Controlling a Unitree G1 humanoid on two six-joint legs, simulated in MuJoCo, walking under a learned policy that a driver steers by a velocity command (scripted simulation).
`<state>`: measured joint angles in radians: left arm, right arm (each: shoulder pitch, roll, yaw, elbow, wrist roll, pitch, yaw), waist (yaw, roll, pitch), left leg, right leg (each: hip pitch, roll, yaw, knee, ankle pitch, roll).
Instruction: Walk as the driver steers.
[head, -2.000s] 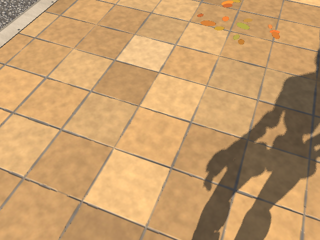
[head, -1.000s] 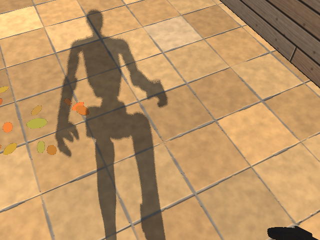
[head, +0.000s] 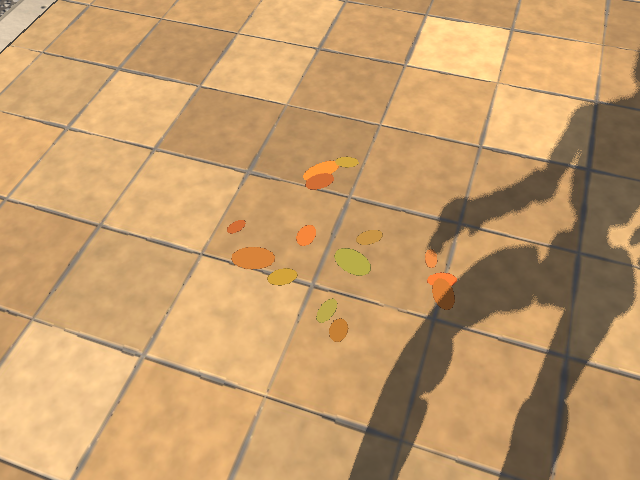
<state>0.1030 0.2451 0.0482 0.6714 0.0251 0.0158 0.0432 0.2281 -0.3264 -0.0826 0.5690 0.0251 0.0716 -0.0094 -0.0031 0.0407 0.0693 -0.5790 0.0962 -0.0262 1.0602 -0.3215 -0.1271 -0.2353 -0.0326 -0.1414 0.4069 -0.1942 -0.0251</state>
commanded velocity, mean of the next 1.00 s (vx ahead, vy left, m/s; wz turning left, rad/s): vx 0.03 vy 0.00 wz -0.46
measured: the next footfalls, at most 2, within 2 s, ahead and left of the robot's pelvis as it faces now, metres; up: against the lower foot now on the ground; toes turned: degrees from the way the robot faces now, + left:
left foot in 0.14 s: +0.05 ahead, +0.16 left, +0.00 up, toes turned +6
right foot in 0.62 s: +0.04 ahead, -0.10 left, +0.00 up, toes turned -21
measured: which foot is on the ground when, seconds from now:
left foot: up 0.00-0.12, down 0.14-0.62, up 0.64-1.00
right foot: down 0.00-0.16, up 0.18-0.60, down 0.62-1.00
